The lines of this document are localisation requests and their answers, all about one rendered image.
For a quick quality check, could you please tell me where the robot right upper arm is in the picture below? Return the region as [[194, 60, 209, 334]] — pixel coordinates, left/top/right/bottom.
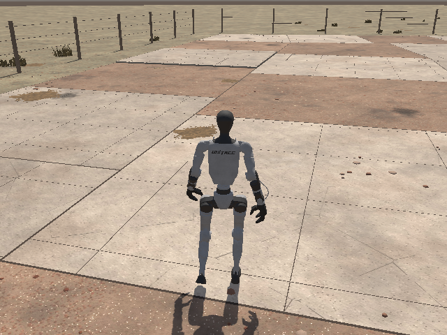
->
[[239, 141, 257, 181]]

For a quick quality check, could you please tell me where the robot left forearm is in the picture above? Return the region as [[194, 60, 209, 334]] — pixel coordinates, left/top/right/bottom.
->
[[187, 166, 198, 191]]

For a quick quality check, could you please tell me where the robot right forearm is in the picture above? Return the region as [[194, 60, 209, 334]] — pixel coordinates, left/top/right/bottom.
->
[[250, 170, 265, 205]]

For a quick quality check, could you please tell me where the right robot hand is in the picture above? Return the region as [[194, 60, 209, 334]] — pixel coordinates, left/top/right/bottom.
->
[[250, 204, 267, 223]]

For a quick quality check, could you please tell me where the right robot shin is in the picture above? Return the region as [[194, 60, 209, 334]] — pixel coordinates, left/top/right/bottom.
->
[[233, 228, 244, 275]]

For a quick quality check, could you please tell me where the robot left upper arm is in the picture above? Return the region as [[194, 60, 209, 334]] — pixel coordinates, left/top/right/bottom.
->
[[190, 140, 210, 177]]

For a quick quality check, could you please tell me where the left robot hand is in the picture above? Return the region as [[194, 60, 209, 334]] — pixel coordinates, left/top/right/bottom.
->
[[186, 188, 203, 201]]

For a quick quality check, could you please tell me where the robot left foot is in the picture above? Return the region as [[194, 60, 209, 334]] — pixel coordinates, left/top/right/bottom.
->
[[196, 274, 206, 284]]

